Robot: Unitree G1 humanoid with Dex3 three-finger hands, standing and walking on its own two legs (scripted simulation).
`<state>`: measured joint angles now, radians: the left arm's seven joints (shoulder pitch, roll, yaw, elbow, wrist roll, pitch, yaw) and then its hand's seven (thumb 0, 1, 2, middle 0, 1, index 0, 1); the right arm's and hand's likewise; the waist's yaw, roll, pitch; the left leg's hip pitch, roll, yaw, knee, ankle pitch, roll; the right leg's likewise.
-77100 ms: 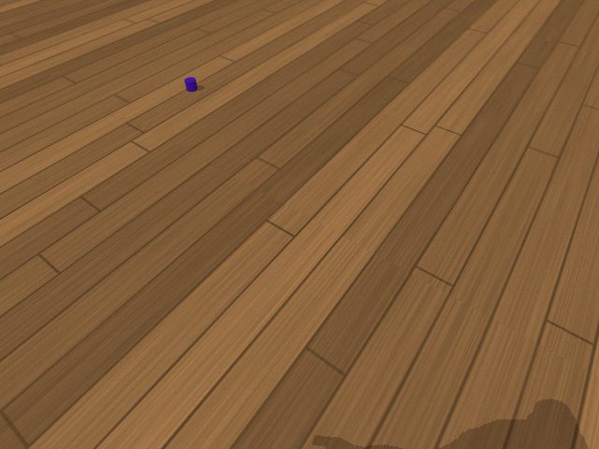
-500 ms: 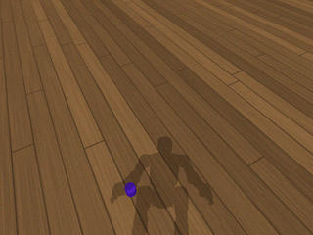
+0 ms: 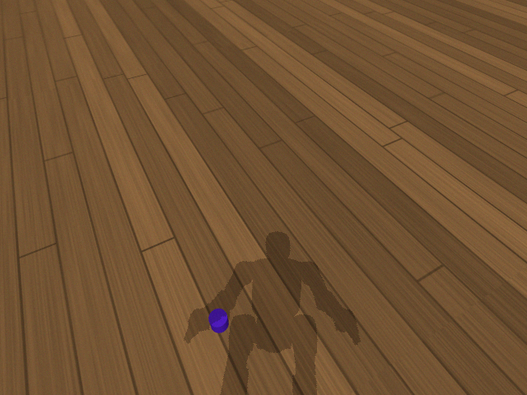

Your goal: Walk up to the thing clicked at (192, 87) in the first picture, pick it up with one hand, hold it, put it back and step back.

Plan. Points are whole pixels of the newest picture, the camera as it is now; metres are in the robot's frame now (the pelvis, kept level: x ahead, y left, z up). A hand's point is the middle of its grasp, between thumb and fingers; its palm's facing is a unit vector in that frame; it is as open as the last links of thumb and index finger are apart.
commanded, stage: stand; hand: left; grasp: from above
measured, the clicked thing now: (218, 320) +0.50 +0.18 -0.75
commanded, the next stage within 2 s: step back in 0.28 s
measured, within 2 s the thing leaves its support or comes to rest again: neither
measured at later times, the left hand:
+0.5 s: hand out of the picture +0.07 +0.29 -0.17, palm faces +0.00 -0.93 -0.38, open 7.4 cm
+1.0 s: hand out of the picture -0.03 +0.32 -0.18, palm faces -0.09 -0.92 -0.38, open 7.4 cm
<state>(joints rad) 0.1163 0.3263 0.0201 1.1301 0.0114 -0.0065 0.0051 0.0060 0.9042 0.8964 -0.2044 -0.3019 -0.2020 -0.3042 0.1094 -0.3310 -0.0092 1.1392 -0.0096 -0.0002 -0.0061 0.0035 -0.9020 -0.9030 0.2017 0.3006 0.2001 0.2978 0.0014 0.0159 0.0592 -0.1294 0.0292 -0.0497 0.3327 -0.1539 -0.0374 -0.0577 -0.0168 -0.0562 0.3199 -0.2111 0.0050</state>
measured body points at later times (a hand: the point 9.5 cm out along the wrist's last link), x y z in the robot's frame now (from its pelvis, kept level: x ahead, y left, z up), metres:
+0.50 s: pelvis -0.04 +0.03 -0.02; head +0.02 +0.03 +0.43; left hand +0.07 +0.34 -0.14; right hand +0.05 -0.30 -0.14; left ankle -0.03 +0.14 -0.72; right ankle -0.02 -0.12 -0.75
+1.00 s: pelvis -0.14 +0.06 -0.02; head -0.07 +0.07 +0.42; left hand -0.02 +0.37 -0.15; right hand -0.04 -0.25 -0.14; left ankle -0.04 +0.14 -0.75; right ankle -0.18 -0.07 -0.72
